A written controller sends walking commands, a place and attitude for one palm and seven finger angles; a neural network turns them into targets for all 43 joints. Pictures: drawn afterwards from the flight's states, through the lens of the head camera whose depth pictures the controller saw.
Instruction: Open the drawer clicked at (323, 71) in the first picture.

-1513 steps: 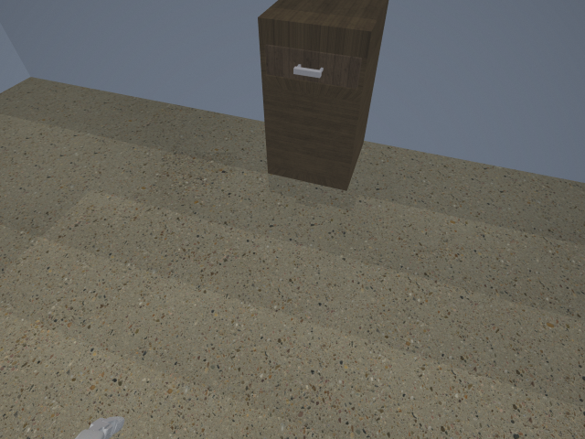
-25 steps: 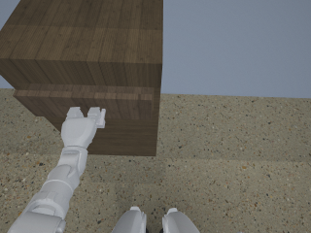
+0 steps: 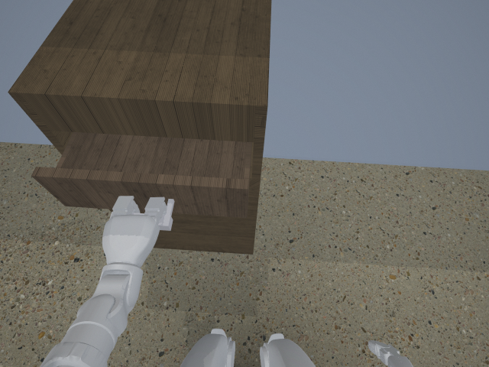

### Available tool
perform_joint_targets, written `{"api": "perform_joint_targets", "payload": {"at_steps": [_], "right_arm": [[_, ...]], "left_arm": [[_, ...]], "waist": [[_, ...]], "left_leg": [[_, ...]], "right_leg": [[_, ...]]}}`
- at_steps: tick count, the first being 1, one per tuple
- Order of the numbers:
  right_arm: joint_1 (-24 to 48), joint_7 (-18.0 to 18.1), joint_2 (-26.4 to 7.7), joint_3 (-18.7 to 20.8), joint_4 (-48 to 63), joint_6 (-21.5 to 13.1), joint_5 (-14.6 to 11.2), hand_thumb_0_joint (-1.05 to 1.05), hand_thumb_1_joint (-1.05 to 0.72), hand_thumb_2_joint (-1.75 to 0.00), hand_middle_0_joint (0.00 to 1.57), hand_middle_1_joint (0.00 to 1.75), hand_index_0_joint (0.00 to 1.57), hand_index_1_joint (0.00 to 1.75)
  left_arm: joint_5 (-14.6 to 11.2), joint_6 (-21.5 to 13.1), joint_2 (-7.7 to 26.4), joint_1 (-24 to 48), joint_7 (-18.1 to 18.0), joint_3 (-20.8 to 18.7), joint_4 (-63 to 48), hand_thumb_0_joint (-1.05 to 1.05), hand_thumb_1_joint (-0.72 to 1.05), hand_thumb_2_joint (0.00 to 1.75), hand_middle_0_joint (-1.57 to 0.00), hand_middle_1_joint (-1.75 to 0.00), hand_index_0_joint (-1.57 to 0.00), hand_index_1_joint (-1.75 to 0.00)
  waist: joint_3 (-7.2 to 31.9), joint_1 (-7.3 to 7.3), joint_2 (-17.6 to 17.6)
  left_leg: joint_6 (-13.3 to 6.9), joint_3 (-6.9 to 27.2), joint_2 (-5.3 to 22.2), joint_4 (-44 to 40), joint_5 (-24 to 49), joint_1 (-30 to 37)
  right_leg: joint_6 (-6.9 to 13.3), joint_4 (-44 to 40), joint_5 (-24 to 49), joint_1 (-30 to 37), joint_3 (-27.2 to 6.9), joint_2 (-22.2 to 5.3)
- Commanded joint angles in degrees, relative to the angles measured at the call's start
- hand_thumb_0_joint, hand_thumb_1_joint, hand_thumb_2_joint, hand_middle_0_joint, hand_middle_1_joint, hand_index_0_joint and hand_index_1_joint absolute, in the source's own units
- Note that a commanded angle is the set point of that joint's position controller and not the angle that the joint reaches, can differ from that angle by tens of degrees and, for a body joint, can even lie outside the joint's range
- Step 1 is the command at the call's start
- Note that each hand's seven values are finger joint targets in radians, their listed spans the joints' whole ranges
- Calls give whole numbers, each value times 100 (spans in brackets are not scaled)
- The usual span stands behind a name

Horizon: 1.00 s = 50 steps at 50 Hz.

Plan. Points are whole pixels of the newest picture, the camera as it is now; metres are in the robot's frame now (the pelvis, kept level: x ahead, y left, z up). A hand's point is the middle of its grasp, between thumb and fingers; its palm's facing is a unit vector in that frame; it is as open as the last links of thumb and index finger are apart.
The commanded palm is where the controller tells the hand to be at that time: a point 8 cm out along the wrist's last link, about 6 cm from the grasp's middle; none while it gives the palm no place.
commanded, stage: pull the drawer open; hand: left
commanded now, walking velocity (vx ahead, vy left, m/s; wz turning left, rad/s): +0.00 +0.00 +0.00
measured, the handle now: (144, 211) +0.39 +0.21 -0.05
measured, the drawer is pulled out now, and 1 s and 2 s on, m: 0.10 0.22 0.30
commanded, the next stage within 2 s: open the thumb to release the handle in 1.74 s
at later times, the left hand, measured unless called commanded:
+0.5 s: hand (135, 276) +0.27 +0.21 -0.07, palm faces -0.04 -0.08 -1.00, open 5.7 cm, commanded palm +0.24 +0.21 -0.02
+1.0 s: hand (126, 311) +0.22 +0.21 -0.07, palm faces -0.06 -0.09 -0.99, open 5.7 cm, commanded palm +0.19 +0.21 -0.02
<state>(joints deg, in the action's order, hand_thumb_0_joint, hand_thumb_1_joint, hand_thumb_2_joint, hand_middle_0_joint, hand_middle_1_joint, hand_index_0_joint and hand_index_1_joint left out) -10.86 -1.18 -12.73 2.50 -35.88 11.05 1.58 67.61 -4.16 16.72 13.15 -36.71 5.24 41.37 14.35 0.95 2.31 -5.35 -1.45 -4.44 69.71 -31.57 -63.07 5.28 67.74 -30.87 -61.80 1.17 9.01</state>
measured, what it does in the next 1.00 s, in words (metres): stands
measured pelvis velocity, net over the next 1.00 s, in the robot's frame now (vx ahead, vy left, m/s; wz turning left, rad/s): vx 0.00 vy -0.01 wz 0.01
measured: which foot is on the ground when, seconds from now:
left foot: down 0.00-1.00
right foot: down 0.00-1.00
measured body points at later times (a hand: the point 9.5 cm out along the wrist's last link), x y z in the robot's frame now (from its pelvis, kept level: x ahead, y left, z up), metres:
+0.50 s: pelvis +0.00 +0.00 +0.00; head +0.09 +0.00 +0.44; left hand +0.27 +0.21 -0.02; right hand +0.15 -0.24 -0.13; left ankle +0.00 +0.06 -0.63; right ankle +0.00 -0.07 -0.63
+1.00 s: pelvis +0.00 -0.01 -0.01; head +0.08 -0.02 +0.43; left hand +0.21 +0.21 -0.02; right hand +0.20 -0.23 -0.13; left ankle +0.00 +0.06 -0.63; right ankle +0.00 -0.07 -0.63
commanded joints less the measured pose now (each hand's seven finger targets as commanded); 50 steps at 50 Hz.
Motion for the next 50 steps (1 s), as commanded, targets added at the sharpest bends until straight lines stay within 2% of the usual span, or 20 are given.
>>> {"api": "perform_joint_targets", "payload": {"at_steps": [1,5,8,9,15,16,21,22,24,27,28,31,33,37,41,42,43,47,49,50], "right_arm": [[-96,77,-779,283,593,-168,27,0,-90,-90,20,30,20,30],[-22,113,-774,268,603,-164,29,0,-90,-90,20,30,20,30],[48,129,-773,252,637,-163,26,0,-90,-90,20,30,20,30],[30,110,-761,266,671,-185,23,0,-90,-90,20,30,20,30],[215,112,-737,208,781,-225,19,0,-90,-90,20,30,20,30],[220,111,-731,210,792,-247,17,0,-90,-90,20,30,20,30],[331,113,-722,195,841,-298,48,0,-90,-90,20,30,20,30],[348,109,-742,187,881,-307,63,0,-90,-90,20,30,20,30],[402,94,-702,182,918,-321,58,0,-90,-90,20,30,20,30],[468,80,-722,172,969,-320,77,0,-90,-90,20,30,20,30],[531,79,-688,145,994,-318,68,0,-90,-90,20,30,20,30],[581,96,-692,142,1010,-357,85,0,-90,-90,20,30,20,30],[613,113,-692,115,1033,-372,84,0,-90,-90,20,30,20,30],[652,104,-675,106,1093,-423,103,0,-90,-90,20,30,20,30],[711,93,-641,91,1161,-434,92,0,-90,-90,20,30,20,30],[694,98,-658,74,1191,-441,104,0,-90,-90,20,30,20,30],[751,105,-634,54,1205,-434,101,0,-90,-90,20,30,20,30],[754,116,-619,6,1260,-483,103,0,-90,-90,20,30,20,30],[777,107,-613,7,1266,-501,104,0,-90,-90,20,30,20,30],[805,100,-614,1,1270,-504,120,0,-90,-90,20,30,20,30]], "left_arm": [[-119,69,758,662,-226,-361,-928,0,90,90,-40,-135,-40,-135],[-97,78,768,574,-223,-332,-1097,0,90,90,-40,-135,-40,-135],[-119,73,869,291,-221,-441,-1248,0,90,90,-40,-135,-40,-135],[-168,71,774,65,-214,-395,-1367,0,90,90,-40,-135,-40,-135],[-225,57,795,-677,-179,-465,-1625,0,90,90,-40,-135,-40,-135],[-243,63,739,-731,-181,-428,-1650,0,90,90,-40,-135,-40,-135],[-181,0,813,-1017,-227,-507,-1959,0,90,90,-40,-135,-40,-135],[-193,-14,874,-1184,-237,-603,-2080,0,90,90,-40,-135,-40,-135],[-186,-16,764,-1515,-254,-527,-2201,0,90,90,-40,-135,-40,-135],[-177,-8,779,-1628,-257,-521,-2507,0,90,90,-40,-135,-40,-135],[-175,5,637,-1770,-232,-381,-2474,0,90,90,-40,-135,-40,-135],[-198,2,666,-1797,-224,-421,-2560,0,90,90,-40,-135,-40,-135],[-160,-63,830,-1914,-244,-583,-2644,0,90,90,-40,-135,-40,-135],[-194,-74,754,-2157,-228,-525,-2872,0,90,90,-40,-135,-40,-135],[-208,-73,663,-2456,-189,-438,-3011,0,90,90,-40,-135,-40,-135],[-227,-96,803,-2566,-195,-596,-3081,0,90,90,-40,-135,-40,-135],[-202,-102,725,-2627,-183,-499,-3105,0,90,90,-40,-135,-40,-135],[-263,-173,903,-2988,-158,-713,-3195,0,90,90,-40,-135,-40,-135],[-256,-209,825,-3105,-139,-625,-3220,0,90,90,-40,-135,-40,-135],[-229,-231,821,-3093,-134,-589,-3346,0,90,90,-40,-135,-40,-135]], "waist": [[1843,-69,-167],[1908,-76,-161],[1962,-141,-147],[1946,-199,-62],[1795,-231,-308],[1660,-227,-298],[1651,-251,-204],[1725,-305,-179],[1717,-331,-51],[1690,-325,-44],[1674,-288,-102],[1479,-242,-280],[1539,-314,-210],[1552,-323,-96],[1489,-322,-220],[1519,-354,-262],[1616,-346,-254],[1459,-384,-302],[1335,-393,-180],[1476,-388,-146]], "left_leg": [[260,493,185,-700,1975,1579],[258,482,177,-699,1963,1589],[278,513,178,-716,2078,1653],[287,511,174,-739,2127,1709],[260,488,157,-736,1952,1479],[254,490,154,-745,1862,1434],[261,491,141,-674,1872,1440],[265,530,154,-706,1995,1522],[291,513,155,-679,2105,1655],[309,570,175,-703,2146,1710],[299,550,173,-678,2096,1709],[268,525,157,-619,1768,1489],[283,538,158,-623,1799,1498],[277,541,150,-580,1811,1543],[277,516,139,-536,1669,1461],[277,551,148,-554,1754,1475],[282,516,135,-512,1713,1444],[260,509,111,-467,1598,1267],[265,497,107,-450,1550,1229],[262,470,103,-411,1541,1224]], "right_leg": [[-121,-918,1981,1135,-565,-320],[-125,-919,1984,1147,-609,-324],[-103,-877,2106,1194,-664,-310],[-89,-882,2136,1266,-617,-312],[-103,-902,2150,1408,-739,-324],[-95,-931,2052,1385,-720,-321],[-74,-867,2073,1311,-774,-324],[-51,-843,2134,1326,-759,-311],[-43,-800,2195,1273,-741,-304],[-31,-772,2121,1189,-707,-305],[-60,-769,2067,1149,-679,-316],[-80,-826,1881,1127,-722,-333],[-61,-745,1814,1067,-718,-326],[-49,-737,1807,1040,-691,-331],[-73,-747,1685,1041,-683,-351],[-50,-736,1762,1076,-722,-330],[-72,-702,1743,1071,-767,-347],[-55,-728,1796,1161,-843,-344],[-50,-710,1717,1078,-808,-352],[-69,-698,1748,1099,-859,-373]]}}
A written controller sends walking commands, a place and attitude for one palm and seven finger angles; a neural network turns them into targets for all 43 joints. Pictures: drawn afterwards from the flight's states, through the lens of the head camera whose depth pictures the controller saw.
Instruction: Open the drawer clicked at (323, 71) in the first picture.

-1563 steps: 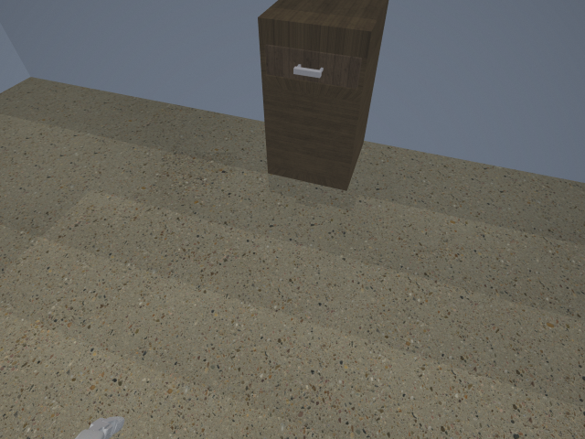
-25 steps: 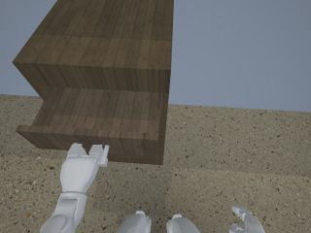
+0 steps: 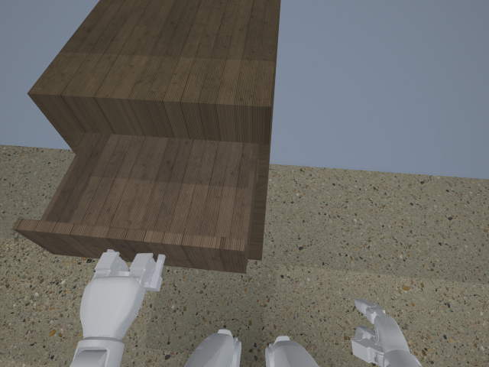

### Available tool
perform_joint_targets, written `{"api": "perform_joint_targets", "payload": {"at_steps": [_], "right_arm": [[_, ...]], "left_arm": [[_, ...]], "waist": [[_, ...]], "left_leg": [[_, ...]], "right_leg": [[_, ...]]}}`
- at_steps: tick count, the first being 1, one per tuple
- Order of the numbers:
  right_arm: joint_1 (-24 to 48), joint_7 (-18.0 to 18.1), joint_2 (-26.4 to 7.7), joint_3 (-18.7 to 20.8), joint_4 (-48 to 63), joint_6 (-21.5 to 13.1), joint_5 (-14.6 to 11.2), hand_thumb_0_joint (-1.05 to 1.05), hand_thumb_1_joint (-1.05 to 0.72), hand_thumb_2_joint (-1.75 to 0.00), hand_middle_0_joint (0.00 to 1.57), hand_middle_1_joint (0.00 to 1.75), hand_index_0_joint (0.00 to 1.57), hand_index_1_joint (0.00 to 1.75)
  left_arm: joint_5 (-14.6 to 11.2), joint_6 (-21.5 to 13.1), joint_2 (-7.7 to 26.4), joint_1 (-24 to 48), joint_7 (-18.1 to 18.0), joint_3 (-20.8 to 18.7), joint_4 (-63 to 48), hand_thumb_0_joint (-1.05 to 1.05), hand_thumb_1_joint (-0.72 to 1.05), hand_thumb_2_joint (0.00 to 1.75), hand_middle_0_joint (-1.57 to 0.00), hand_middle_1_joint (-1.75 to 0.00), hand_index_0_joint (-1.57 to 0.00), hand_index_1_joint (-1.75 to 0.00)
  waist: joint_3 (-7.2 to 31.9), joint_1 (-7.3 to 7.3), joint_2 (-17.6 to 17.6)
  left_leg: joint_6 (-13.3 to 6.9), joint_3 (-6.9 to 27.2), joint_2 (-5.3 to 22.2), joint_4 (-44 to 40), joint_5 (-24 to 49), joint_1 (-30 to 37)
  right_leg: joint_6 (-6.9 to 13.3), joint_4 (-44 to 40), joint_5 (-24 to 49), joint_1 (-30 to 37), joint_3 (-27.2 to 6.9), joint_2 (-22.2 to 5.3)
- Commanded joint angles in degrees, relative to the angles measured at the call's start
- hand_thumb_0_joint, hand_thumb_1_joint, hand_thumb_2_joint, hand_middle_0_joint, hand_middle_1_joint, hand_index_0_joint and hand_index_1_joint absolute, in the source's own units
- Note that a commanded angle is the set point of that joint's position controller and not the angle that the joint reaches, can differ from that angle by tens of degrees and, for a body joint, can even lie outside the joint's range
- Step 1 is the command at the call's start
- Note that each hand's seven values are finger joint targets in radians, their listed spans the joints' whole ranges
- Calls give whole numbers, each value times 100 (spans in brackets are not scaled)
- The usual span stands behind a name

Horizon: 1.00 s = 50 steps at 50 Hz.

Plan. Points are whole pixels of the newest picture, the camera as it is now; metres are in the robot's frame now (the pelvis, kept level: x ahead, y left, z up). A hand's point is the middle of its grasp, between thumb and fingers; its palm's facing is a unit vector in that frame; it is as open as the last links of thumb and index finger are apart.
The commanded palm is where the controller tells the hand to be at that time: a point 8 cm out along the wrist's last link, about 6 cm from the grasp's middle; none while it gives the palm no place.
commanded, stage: pull the drawer open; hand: left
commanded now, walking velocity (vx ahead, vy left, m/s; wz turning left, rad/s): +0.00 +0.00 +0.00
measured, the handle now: (131, 268) +0.28 +0.22 -0.04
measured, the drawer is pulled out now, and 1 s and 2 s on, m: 0.22 0.30 0.28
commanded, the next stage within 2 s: open the thumb to release the handle in 0.74 s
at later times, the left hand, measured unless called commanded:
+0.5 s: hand (114, 355) +0.15 +0.22 -0.06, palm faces -0.15 -0.10 -0.98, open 5.8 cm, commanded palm +0.12 +0.23 -0.01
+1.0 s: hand (110, 360) +0.14 +0.22 -0.06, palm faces -0.12 -0.08 -0.99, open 6.1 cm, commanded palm +0.12 +0.23 -0.01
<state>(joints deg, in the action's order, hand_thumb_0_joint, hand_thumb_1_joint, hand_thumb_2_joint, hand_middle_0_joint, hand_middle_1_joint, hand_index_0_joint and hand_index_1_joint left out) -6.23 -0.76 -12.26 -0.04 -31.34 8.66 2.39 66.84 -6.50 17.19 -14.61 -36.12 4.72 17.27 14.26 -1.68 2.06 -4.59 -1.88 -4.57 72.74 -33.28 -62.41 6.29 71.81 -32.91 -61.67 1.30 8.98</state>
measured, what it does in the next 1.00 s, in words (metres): stands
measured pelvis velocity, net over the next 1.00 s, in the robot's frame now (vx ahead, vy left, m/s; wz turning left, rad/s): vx -0.01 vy -0.03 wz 0.04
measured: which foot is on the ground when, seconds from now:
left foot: down 0.00-1.00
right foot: down 0.00-1.00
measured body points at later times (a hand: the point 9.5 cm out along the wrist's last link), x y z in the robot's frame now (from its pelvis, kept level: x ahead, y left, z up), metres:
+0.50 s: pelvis +0.00 -0.02 -0.02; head +0.09 -0.04 +0.42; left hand +0.15 +0.22 +0.00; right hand +0.22 -0.23 -0.13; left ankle +0.01 +0.07 -0.62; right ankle +0.00 -0.06 -0.62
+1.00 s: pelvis -0.01 -0.03 -0.03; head +0.09 -0.06 +0.40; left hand +0.14 +0.22 +0.00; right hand +0.21 -0.23 -0.16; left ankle +0.01 +0.07 -0.62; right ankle +0.00 -0.06 -0.62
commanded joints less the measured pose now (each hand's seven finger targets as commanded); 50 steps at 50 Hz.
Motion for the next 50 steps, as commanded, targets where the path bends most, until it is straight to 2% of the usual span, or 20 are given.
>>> {"api": "perform_joint_targets", "payload": {"at_steps": [1,3,6,7,12,16,23,24,28,31,32,34,35,38,41,42,43,44,45,50], "right_arm": [[314,58,-652,252,843,-273,37,0,-90,-90,20,30,20,30],[325,58,-640,219,871,-299,48,0,-90,-90,20,30,20,30],[348,33,-623,212,905,-325,56,0,-90,-90,20,30,20,30],[323,36,-636,198,929,-345,67,0,-90,-90,20,30,20,30],[385,0,-598,174,974,-414,113,0,-90,-90,20,30,20,30],[457,-30,-565,175,974,-441,144,0,-90,-90,20,30,20,30],[545,-43,-513,168,958,-501,193,0,-90,-90,20,30,20,30],[568,-39,-485,183,944,-504,188,0,-90,-90,20,30,20,30],[598,-36,-507,188,960,-489,208,0,-90,-90,20,30,20,30],[625,-21,-498,217,986,-462,189,0,-90,-90,20,30,20,30],[638,-15,-451,207,975,-476,190,0,-90,-90,20,30,20,30],[643,6,-414,227,988,-463,157,0,-90,-90,20,30,20,30],[651,-1,-413,198,986,-445,156,0,-90,-90,20,30,20,30],[684,3,-346,186,966,-446,123,0,-90,-90,20,30,20,30],[722,19,-311,201,924,-423,118,0,-90,-90,20,30,20,30],[710,44,-481,201,792,-418,164,0,-90,-90,20,30,20,30],[605,79,-437,215,778,-434,177,0,-90,-90,20,30,20,30],[621,94,-404,221,749,-467,163,0,-90,-90,20,30,20,30],[612,90,-442,213,740,-461,173,0,-90,-90,20,30,20,30],[508,68,-514,285,761,-423,175,0,-90,-90,20,30,20,30]], "left_arm": [[-154,-21,809,-480,-197,-606,-946,0,90,90,-40,-135,-40,-135],[-202,-91,860,-788,-173,-702,-1013,0,90,90,-40,-135,-40,-135],[-252,-158,774,-1049,-123,-639,-1101,0,90,90,-40,-135,-40,-135],[-279,-220,914,-1145,-119,-803,-1180,0,90,90,-40,-135,-40,-135],[-293,-486,981,-1729,-75,-953,-1403,0,90,90,-40,-135,-40,-135],[-299,-644,949,-2012,-23,-973,-1493,0,90,90,-40,-135,-40,-135],[-301,-1002,1145,-2368,20,-1296,-1721,0,90,90,-40,-135,-40,-135],[-338,-1036,1178,-2355,21,-1367,-1713,0,90,90,-40,-135,-40,-135],[-324,-1129,1204,-2342,48,-1390,-1964,0,90,90,-40,-135,-40,-135],[-370,-1135,1186,-2348,75,-1382,-2052,0,90,90,-40,-135,-40,-135],[-430,-1120,1142,-2367,107,-1399,-2026,0,90,90,-40,-135,-40,-135],[-495,-1147,1204,-2678,126,-1523,-2004,0,90,90,-40,-135,-40,-135],[-524,-1136,1188,-2742,145,-1490,-2039,0,90,90,-40,-135,-40,-135],[-597,-1157,1225,-2913,190,-1536,-2060,0,90,90,-40,-135,-40,-135],[-605,-1205,1242,-3055,208,-1579,-1985,0,90,90,-40,-135,-40,-135],[-459,-1191,1445,-1552,128,-1508,-2079,0,90,90,-40,-135,-40,-135],[-435,-1239,1491,-1612,76,-1678,-2027,0,83,87,-40,-134,-40,-134],[-444,-1233,1448,-1786,59,-1684,-1756,0,76,84,-39,-134,-39,-134],[-416,-1257,1494,-1808,37,-1731,-1781,0,69,81,-38,-133,-38,-133],[-461,-1157,1429,-1743,-7,-1657,-1938,0,34,66,-36,-129,-36,-129]], "waist": [[1423,-144,-87],[1532,-185,-185],[1369,-168,-238],[1410,-189,-274],[1478,-268,-206],[1285,-260,-273],[1448,-334,-314],[1327,-331,-335],[1478,-329,-238],[1332,-322,-226],[1360,-296,-408],[1415,-425,-447],[1485,-420,-490],[1576,-467,-415],[1405,-486,-494],[1237,-73,-528],[1443,-217,-402],[1233,-236,-362],[1366,-288,-340],[1586,-261,-238]], "left_leg": [[198,527,107,-712,1737,1171],[193,501,96,-671,1785,1127],[183,507,84,-647,1702,979],[177,526,95,-656,1768,990],[191,518,69,-565,1800,893],[201,494,46,-416,1534,606],[217,484,33,-136,1396,338],[205,507,30,-116,1361,229],[215,492,33,38,1218,202],[203,515,32,73,1093,106],[175,524,43,53,1108,99],[201,523,26,76,1129,-23],[211,520,12,69,1135,-58],[216,498,7,32,1226,-59],[237,514,14,51,1165,-240],[177,553,84,252,1068,-358],[201,519,57,300,991,-393],[208,530,62,314,946,-470],[220,519,56,331,916,-443],[212,525,50,265,984,-247]], "right_leg": [[-152,-1098,1976,1072,-886,-354],[-172,-1073,2207,1180,-966,-372],[-188,-1094,2330,1264,-981,-409],[-168,-1077,2430,1305,-1003,-401],[-168,-973,2699,1335,-1105,-433],[-211,-984,2626,1279,-1232,-502],[-222,-813,2455,1106,-1387,-562],[-212,-818,2467,1143,-1346,-561],[-224,-769,2041,858,-1451,-591],[-218,-819,1736,785,-1405,-595],[-224,-832,1765,841,-1357,-586],[-286,-832,1932,1080,-1477,-605],[-341,-846,2016,1159,-1533,-631],[-405,-850,2314,1383,-1579,-664],[-468,-908,2452,1544,-1688,-706],[-459,-840,2338,1019,-1691,-727],[-525,-804,2013,1057,-1709,-729],[-503,-843,1936,1057,-1654,-734],[-453,-824,1772,974,-1708,-721],[-561,-852,1693,959,-1648,-675]]}}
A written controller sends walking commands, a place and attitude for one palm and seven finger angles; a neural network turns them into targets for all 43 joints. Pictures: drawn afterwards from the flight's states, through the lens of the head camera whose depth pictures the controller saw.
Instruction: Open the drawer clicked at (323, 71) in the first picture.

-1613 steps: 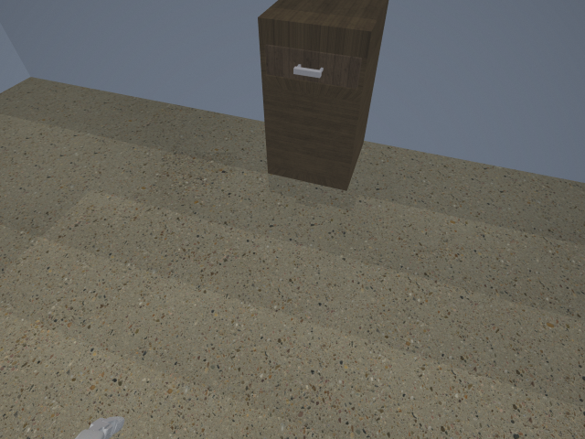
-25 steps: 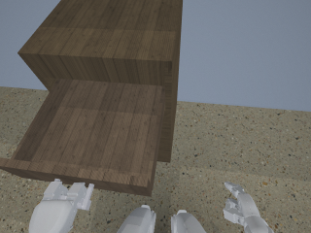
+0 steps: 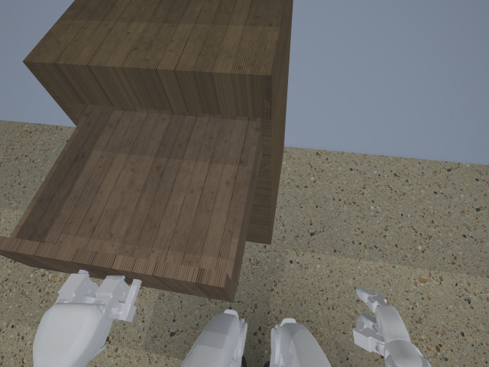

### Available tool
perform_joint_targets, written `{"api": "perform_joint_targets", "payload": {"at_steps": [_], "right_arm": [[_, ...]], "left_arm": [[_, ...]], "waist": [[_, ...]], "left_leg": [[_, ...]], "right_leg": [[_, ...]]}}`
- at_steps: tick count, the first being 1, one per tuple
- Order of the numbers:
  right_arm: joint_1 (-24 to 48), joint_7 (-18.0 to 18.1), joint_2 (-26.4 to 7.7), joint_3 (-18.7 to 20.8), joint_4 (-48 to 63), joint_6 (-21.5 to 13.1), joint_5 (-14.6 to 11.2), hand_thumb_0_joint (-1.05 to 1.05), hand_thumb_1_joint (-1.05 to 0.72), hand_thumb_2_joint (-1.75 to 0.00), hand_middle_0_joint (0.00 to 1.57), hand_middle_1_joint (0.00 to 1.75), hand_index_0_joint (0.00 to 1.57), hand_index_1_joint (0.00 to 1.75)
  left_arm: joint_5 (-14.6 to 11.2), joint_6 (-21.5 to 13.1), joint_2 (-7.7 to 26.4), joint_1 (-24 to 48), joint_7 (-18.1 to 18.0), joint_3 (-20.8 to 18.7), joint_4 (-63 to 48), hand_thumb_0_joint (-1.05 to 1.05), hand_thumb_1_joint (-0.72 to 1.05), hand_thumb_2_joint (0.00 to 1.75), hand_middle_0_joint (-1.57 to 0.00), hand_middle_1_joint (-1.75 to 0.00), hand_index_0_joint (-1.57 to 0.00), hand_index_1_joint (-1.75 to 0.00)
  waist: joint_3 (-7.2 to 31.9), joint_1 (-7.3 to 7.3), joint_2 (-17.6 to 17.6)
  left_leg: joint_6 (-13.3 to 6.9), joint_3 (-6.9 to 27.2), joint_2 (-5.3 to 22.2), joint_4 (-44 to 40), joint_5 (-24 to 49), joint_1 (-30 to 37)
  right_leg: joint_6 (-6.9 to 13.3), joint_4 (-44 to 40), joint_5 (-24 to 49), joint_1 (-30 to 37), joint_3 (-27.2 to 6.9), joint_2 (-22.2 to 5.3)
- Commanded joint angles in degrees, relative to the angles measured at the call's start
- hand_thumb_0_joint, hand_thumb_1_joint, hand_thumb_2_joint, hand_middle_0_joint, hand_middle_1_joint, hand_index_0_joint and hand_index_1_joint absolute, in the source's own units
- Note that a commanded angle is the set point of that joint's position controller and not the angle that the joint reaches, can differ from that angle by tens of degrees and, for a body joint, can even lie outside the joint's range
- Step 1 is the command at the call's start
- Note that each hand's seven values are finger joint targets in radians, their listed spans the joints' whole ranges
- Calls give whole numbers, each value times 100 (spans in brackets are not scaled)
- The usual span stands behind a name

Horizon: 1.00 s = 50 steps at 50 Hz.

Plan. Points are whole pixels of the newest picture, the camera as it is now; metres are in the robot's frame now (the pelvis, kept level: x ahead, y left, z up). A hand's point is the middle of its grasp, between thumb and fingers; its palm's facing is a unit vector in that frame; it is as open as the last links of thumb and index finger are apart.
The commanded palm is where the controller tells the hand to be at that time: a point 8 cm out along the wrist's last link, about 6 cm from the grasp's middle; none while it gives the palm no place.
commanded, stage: open the thumb to release the handle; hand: left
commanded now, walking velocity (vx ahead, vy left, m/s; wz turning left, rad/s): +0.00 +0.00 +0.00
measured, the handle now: (103, 293) +0.22 +0.25 -0.01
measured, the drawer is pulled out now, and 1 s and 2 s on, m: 0.30 0.28 0.28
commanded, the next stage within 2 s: lift the hand off the handle in 0.34 s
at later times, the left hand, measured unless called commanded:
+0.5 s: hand (99, 332) +0.17 +0.25 -0.03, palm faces -0.10 -0.09 -0.99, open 13.5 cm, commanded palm +0.15 +0.25 +0.02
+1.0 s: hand (99, 321) +0.18 +0.25 -0.02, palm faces -0.12 -0.10 -0.99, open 13.8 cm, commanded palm +0.16 +0.25 +0.04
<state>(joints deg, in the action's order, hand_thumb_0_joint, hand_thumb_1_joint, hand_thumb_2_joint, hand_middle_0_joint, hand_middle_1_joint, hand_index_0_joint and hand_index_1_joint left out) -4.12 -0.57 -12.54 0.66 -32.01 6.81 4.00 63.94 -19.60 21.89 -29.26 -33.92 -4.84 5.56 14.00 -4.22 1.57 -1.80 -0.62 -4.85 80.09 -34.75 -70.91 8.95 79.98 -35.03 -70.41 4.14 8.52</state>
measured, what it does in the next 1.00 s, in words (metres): stands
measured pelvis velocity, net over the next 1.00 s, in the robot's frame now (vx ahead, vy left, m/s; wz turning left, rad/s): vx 0.00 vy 0.02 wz -0.02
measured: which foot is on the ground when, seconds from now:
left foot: down 0.00-1.00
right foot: down 0.00-1.00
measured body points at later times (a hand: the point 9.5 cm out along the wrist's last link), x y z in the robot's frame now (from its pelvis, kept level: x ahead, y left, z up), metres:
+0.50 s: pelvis -0.01 +0.00 +0.01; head +0.09 -0.02 +0.45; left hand +0.17 +0.25 +0.03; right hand +0.20 -0.22 -0.12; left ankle +0.02 +0.10 -0.59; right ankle +0.01 -0.03 -0.59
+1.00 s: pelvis +0.00 +0.02 +0.02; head +0.09 -0.01 +0.46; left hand +0.18 +0.25 +0.04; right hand +0.19 -0.21 -0.10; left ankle +0.02 +0.10 -0.59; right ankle +0.01 -0.03 -0.59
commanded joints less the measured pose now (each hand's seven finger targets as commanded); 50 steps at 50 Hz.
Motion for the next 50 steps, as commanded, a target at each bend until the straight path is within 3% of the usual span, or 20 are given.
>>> {"api": "perform_joint_targets", "payload": {"at_steps": [1,7,8,12,14,17,20,21,22,24,25,29,32,34,37,39,43,47,48,50], "right_arm": [[283,52,-481,229,824,-249,5,0,-90,-90,20,30,20,30],[351,145,-439,220,785,-218,-43,0,-90,-90,20,30,20,30],[288,150,-448,203,766,-224,-43,0,-90,-90,20,30,20,30],[344,174,-447,217,754,-231,-57,0,-90,-90,20,30,20,30],[301,159,-462,232,770,-235,-62,0,-90,-90,20,30,20,30],[337,162,-484,224,763,-242,-58,0,-90,-90,20,30,20,30],[294,162,-489,219,777,-238,-61,0,-90,-90,20,30,20,30],[298,156,-482,218,786,-262,-66,0,-90,-90,20,30,20,30],[327,144,-497,195,778,-281,-45,0,-90,-90,20,30,20,30],[267,147,-529,225,787,-282,-44,0,-90,-90,20,30,20,30],[238,145,-545,206,786,-274,-30,0,-90,-90,20,30,20,30],[191,149,-554,211,811,-291,-39,0,-90,-90,20,30,20,30],[199,147,-567,197,830,-288,-40,0,-90,-90,20,30,20,30],[165,158,-568,201,849,-277,-60,0,-90,-90,20,30,20,30],[164,172,-569,181,828,-286,-59,0,-90,-90,20,30,20,30],[135,176,-567,197,873,-267,-76,0,-90,-90,20,30,20,30],[117,150,-583,166,944,-221,-89,0,-90,-90,20,30,20,30],[163,168,-591,153,960,-225,-87,0,-90,-90,20,30,20,30],[128,162,-588,161,962,-224,-85,0,-90,-90,20,30,20,30],[132,136,-587,161,991,-218,-75,0,-90,-90,20,30,20,30]], "left_arm": [[-213,201,909,-301,-228,-660,-780,0,27,63,-35,-128,-35,-128],[-269,345,1092,-169,-251,-877,-563,0,-15,45,-32,-124,-32,-124],[-244,339,992,-143,-235,-717,-504,0,-22,42,-32,-123,-32,-123],[-252,365,1085,-132,-256,-840,-417,0,-50,30,-30,-120,-30,-120],[-226,376,1013,-83,-258,-701,-435,0,-50,30,-30,-120,-30,-120],[-229,413,1058,34,-280,-745,-436,0,-50,30,-30,-120,-30,-120],[-196,420,1050,10,-287,-702,-426,0,-50,30,-30,-120,-30,-120],[-220,435,978,-54,-278,-627,-404,0,-50,30,-30,-120,-30,-120],[-212,470,811,64,-246,-437,-322,0,-50,30,-30,-120,-30,-120],[-152,445,870,226,-273,-442,-383,0,-50,30,-30,-120,-30,-120],[-125,470,875,315,-279,-405,-364,0,-50,30,-30,-120,-30,-120],[-108,512,897,281,-317,-441,-355,0,-50,30,-30,-120,-30,-120],[-114,580,827,449,-301,-325,-390,0,-50,30,-30,-120,-30,-120],[-119,599,900,400,-320,-385,-365,0,-50,30,-30,-120,-30,-120],[-140,656,876,575,-311,-356,-302,0,-50,30,-30,-120,-30,-120],[-151,661,986,367,-340,-468,-409,0,-50,30,-30,-120,-30,-120],[-159,740,970,225,-321,-363,-688,0,-50,30,-30,-120,-30,-120],[-233,782,983,271,-309,-383,-809,0,-50,30,-30,-120,-30,-120],[-202,740,1032,135,-319,-443,-844,0,-50,30,-30,-120,-30,-120],[-226,730,963,-17,-291,-370,-879,0,-50,30,-30,-120,-30,-120]], "waist": [[1619,27,-218],[1522,3,-516],[1504,50,-547],[1422,7,-462],[1361,11,-267],[1336,36,-282],[1312,25,-321],[1263,29,-264],[1216,131,-303],[1212,121,-223],[1283,163,-365],[1336,105,-240],[1310,185,-310],[1345,120,-236],[1320,203,-455],[1439,71,-283],[1592,85,-25],[1412,160,-124],[1471,81,31],[1426,84,-16]], "left_leg": [[-80,408,95,-506,1149,646],[-78,397,99,-551,1070,370],[-74,374,98,-546,1008,349],[-80,373,106,-583,969,387],[-81,357,100,-595,894,461],[-94,377,124,-653,886,524],[-86,359,111,-638,810,508],[-91,361,120,-649,837,495],[-106,388,139,-678,861,535],[-109,378,127,-629,843,597],[-109,371,132,-610,788,574],[-112,377,133,-673,934,702],[-138,373,163,-733,962,806],[-120,367,136,-733,959,770],[-145,364,165,-753,958,773],[-117,363,136,-815,1026,836],[-132,329,140,-1031,1231,1323],[-159,344,166,-1161,1299,1452],[-142,328,144,-1198,1354,1549],[-139,344,140,-1263,1432,1629]], "right_leg": [[-798,-1698,2017,1902,-1865,-637],[-791,-1823,1985,2214,-2064,-664],[-822,-1839,1934,2186,-2039,-702],[-769,-1935,1747,2188,-2129,-672],[-791,-1969,1471,2035,-2055,-661],[-708,-2001,1300,1977,-2007,-632],[-748,-2057,1111,1924,-2038,-642],[-768,-2079,1270,2019,-2022,-663],[-703,-2035,1343,1901,-1952,-644],[-704,-2008,1168,1735,-1914,-616],[-757,-2020,1071,1700,-1918,-635],[-664,-1954,1319,1777,-1840,-599],[-659,-1974,1342,1715,-1732,-586],[-662,-1977,1305,1809,-1786,-584],[-683,-2013,1394,1832,-1757,-594],[-659,-2021,1439,2015,-1834,-577],[-647,-2058,1595,2050,-1641,-528],[-628,-2187,1732,2147,-1601,-507],[-613,-2153,1700,2131,-1576,-478],[-612,-2174,1861,2185,-1520,-470]]}}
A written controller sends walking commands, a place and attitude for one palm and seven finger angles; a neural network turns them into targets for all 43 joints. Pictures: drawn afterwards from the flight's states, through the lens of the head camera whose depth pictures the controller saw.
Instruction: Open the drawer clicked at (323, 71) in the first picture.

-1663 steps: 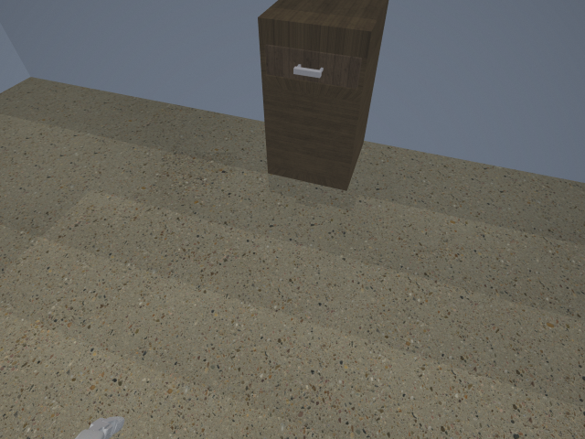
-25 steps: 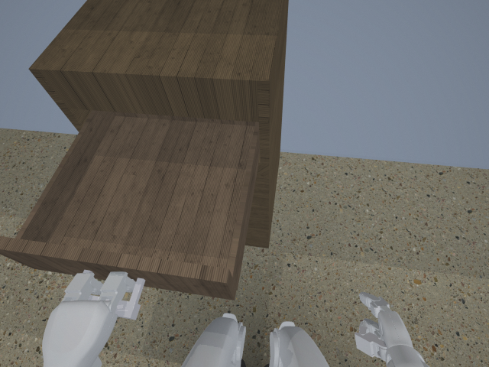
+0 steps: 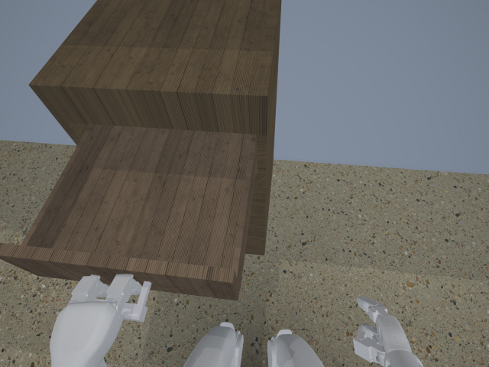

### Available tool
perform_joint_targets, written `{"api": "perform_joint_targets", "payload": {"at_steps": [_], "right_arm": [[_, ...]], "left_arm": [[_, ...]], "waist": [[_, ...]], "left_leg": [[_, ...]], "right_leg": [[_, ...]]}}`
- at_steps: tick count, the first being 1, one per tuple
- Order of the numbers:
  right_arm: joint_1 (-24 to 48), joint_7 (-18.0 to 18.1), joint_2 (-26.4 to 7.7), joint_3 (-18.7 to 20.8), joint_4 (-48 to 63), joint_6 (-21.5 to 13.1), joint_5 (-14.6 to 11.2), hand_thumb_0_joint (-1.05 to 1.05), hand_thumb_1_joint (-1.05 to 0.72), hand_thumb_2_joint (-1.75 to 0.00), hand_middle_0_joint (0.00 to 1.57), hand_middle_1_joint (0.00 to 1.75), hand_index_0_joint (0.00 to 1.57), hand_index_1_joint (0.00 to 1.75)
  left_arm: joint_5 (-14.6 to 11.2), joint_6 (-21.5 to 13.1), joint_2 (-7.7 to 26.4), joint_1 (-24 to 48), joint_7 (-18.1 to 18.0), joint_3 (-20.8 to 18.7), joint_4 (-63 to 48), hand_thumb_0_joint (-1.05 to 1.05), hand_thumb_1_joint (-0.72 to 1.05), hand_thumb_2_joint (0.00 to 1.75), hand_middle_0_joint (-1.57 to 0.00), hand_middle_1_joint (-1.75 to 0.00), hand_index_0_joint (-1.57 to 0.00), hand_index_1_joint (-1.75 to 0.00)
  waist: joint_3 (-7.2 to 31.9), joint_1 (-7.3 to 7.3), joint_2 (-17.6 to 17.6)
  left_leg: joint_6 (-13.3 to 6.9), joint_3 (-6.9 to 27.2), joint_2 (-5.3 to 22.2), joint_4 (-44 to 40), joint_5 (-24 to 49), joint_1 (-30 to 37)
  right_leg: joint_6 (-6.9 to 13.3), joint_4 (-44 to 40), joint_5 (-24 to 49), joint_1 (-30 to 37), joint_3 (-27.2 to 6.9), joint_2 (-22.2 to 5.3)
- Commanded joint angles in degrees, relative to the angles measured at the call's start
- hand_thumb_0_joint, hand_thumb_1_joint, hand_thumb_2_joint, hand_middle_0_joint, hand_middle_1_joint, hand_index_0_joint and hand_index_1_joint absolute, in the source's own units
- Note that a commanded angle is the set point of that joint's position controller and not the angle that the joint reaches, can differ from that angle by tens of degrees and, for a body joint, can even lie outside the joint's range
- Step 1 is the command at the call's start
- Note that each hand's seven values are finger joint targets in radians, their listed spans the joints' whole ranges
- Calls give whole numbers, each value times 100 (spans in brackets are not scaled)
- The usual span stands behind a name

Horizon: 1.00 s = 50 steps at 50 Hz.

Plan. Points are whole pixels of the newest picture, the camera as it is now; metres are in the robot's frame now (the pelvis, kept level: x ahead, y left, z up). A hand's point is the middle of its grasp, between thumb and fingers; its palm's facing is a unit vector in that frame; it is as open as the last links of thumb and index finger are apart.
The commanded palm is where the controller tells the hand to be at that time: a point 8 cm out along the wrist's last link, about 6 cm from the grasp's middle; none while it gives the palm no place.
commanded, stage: lift the hand off the handle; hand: left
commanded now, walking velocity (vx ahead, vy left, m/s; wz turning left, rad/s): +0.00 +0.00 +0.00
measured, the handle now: (115, 296) +0.23 +0.24 -0.03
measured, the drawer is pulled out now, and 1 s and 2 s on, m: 0.28 0.28 0.28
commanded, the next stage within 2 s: none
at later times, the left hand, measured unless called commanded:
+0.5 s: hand (86, 335) +0.17 +0.25 +0.00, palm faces -0.10 -0.15 -0.98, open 13.8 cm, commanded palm +0.16 +0.24 +0.06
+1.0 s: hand (83, 325) +0.18 +0.23 +0.04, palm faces -0.06 -0.17 -0.98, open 13.8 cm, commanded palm +0.16 +0.23 +0.10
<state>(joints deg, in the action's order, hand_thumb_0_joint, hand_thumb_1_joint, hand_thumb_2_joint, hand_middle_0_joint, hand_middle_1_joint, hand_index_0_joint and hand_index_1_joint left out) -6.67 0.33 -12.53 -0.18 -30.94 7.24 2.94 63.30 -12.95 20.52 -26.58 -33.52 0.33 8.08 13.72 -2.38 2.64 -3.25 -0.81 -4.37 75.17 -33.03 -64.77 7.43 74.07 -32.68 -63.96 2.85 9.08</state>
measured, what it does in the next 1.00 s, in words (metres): stands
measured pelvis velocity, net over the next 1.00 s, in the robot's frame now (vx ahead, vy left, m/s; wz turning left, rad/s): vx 0.02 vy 0.03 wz -0.02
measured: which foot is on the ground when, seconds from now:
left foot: down 0.00-1.00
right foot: down 0.00-1.00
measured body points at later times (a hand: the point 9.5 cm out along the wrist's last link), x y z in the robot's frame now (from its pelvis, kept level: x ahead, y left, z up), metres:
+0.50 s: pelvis +0.01 +0.02 +0.03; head +0.07 +0.00 +0.47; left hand +0.17 +0.25 +0.06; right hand +0.22 -0.20 -0.08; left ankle +0.02 +0.09 -0.61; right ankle +0.01 -0.04 -0.61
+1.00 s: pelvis +0.02 +0.03 +0.04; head +0.07 +0.01 +0.49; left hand +0.17 +0.24 +0.09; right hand +0.22 -0.19 -0.05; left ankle +0.02 +0.09 -0.61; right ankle +0.01 -0.04 -0.61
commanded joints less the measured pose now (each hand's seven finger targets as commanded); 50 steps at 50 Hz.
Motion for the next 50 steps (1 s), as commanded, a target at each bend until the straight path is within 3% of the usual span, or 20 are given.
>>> {"api": "perform_joint_targets", "payload": {"at_steps": [1,6,8,14,16,17,21,24,25,26,28,31,33,35,36,38,42,46,49,50], "right_arm": [[393,37,-605,260,899,-269,33,0,-90,-90,20,30,20,30],[371,-9,-635,272,954,-259,54,0,-90,-90,20,30,20,30],[345,-34,-639,271,987,-239,54,0,-90,-90,20,30,20,30],[367,-103,-638,284,1068,-216,53,0,-90,-90,20,30,20,30],[384,-139,-654,280,1125,-199,53,0,-90,-90,20,30,20,30],[375,-148,-650,268,1148,-200,50,0,-90,-90,20,30,20,30],[271,-195,-730,297,1262,-198,26,0,-90,-90,20,30,20,30],[212,-183,-734,296,1310,-184,9,0,-90,-90,20,30,20,30],[198,-192,-740,281,1339,-177,23,0,-90,-90,20,30,20,30],[194,-183,-746,274,1340,-168,16,0,-90,-90,20,30,20,30],[141,-209,-758,248,1391,-154,49,0,-90,-90,20,30,20,30],[170,-259,-739,240,1477,-128,25,0,-90,-90,20,30,20,30],[133,-284,-749,242,1521,-133,8,0,-90,-90,20,30,20,30],[135,-285,-730,253,1543,-108,-35,0,-90,-90,20,30,20,30],[139,-283,-729,252,1565,-110,-45,0,-90,-90,20,30,20,30],[102,-298,-738,256,1577,-115,-48,0,-90,-90,20,30,20,30],[75,-303,-725,233,1617,-139,-78,0,-90,-90,20,30,20,30],[31,-341,-756,230,1619,-112,-86,0,-90,-90,20,30,20,30],[24,-346,-755,229,1676,-104,-93,0,-90,-90,20,30,20,30],[-2,-369,-765,227,1690,-102,-72,0,-90,-90,20,30,20,30]], "left_arm": [[-169,51,1067,-313,-328,-844,-1192,0,-50,30,-30,-120,-30,-120],[-195,31,954,-466,-275,-776,-1202,0,-50,30,-30,-120,-30,-120],[-184,-1,1060,-616,-266,-892,-1273,0,-50,30,-30,-120,-30,-120],[-225,-18,994,-865,-193,-843,-1431,0,-50,30,-30,-120,-30,-120],[-201,14,840,-972,-138,-653,-1456,0,-50,30,-30,-120,-30,-120],[-257,59,763,-917,-87,-589,-1451,0,-50,30,-30,-120,-30,-120],[-277,145,476,-849,62,-89,-1762,0,-50,30,-30,-120,-30,-120],[-305,173,543,-722,146,-58,-1857,0,-50,30,-30,-120,-30,-120],[-255,175,653,-656,135,-136,-1930,0,-50,30,-30,-120,-30,-120],[-196,173,728,-594,112,-192,-1901,0,-50,30,-30,-120,-30,-120],[-60,149,942,-596,18,-421,-2033,0,-50,30,-30,-120,-30,-120],[-15,208,781,-779,-26,-323,-2100,0,-50,30,-30,-120,-30,-120],[-89,304,825,-933,-33,-413,-2184,0,-50,30,-30,-120,-30,-120],[-195,402,735,-1069,23,-358,-2174,0,-50,30,-30,-120,-30,-120],[-261,413,654,-994,54,-216,-2326,0,-50,30,-30,-120,-30,-120],[-304,453,699,-1041,80,-225,-2484,0,-50,30,-30,-120,-30,-120],[-393,477,485,-1184,240,81,-2495,0,-50,30,-30,-120,-30,-120],[-251,496,487,-1096,286,169,-2398,0,-50,30,-30,-120,-30,-120],[-195,508,680,-1130,242,-9,-2498,0,-50,30,-30,-120,-30,-120],[-163,516,759,-1060,216,-91,-2607,0,-50,30,-30,-120,-30,-120]], "waist": [[1394,-94,-34],[1220,-53,-82],[1350,-130,13],[1209,-126,-37],[1085,-90,1],[1062,-32,-155],[957,30,-29],[829,84,-346],[915,47,-314],[747,51,-244],[949,-64,-26],[936,-112,210],[1102,-153,185],[1004,-142,-4],[923,-96,63],[1093,-111,11],[779,-33,-220],[537,-46,-241],[517,-116,-98],[704,-162,-109]], "left_leg": [[3,373,94,-810,1281,1080],[-6,381,105,-938,1342,1273],[2,354,104,-1033,1522,1463],[5,368,104,-1165,1645,1634],[11,381,113,-1209,1634,1736],[-12,399,130,-1273,1666,1795],[-14,426,156,-1421,1555,2111],[-35,464,175,-1498,1521,2170],[-13,437,186,-1489,1461,2168],[8,454,189,-1517,1383,2158],[97,420,207,-1522,1531,2326],[165,421,216,-1545,1767,2430],[202,409,233,-1568,1951,2552],[162,434,244,-1650,1971,2541],[138,455,226,-1711,2017,2573],[173,465,249,-1745,2230,2745],[146,532,271,-1916,2355,2851],[156,500,280,-2013,1981,2824],[179,449,287,-2050,1869,2866],[229,434,278,-2030,1896,2936]], "right_leg": [[-441,-1588,1601,1514,-1327,-508],[-424,-1670,1673,1453,-1224,-481],[-390,-1623,1762,1497,-1151,-450],[-370,-1691,1942,1596,-1061,-429],[-360,-1737,1814,1467,-1003,-415],[-366,-1775,1812,1482,-932,-418],[-365,-1938,1420,1329,-804,-424],[-382,-2040,1396,1381,-798,-425],[-389,-2038,1241,1300,-842,-439],[-365,-2049,1125,1225,-823,-423],[-313,-1947,1056,1086,-888,-393],[-277,-1875,1115,1088,-715,-369],[-276,-1864,1225,1177,-763,-347],[-299,-1942,1409,1366,-759,-329],[-309,-1971,1521,1491,-681,-356],[-315,-1986,1613,1516,-764,-354],[-335,-2155,1693,1613,-693,-374],[-330,-2261,1333,1531,-706,-377],[-287,-2299,1177,1555,-734,-379],[-264,-2281,1076,1476,-844,-369]]}}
